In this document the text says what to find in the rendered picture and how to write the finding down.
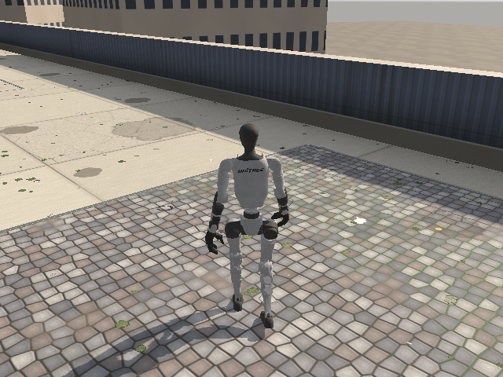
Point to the robot foot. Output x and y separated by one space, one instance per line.
268 322
237 306

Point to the robot right foot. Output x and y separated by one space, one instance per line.
268 322

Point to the right robot hand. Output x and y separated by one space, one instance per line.
279 215

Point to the left robot hand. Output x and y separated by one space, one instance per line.
209 241

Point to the robot left foot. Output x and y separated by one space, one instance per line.
237 306

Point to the robot left upper arm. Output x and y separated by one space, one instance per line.
223 180

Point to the robot left forearm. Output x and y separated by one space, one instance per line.
216 214

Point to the robot right forearm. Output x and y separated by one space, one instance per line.
283 204

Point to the robot right upper arm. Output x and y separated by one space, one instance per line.
278 177

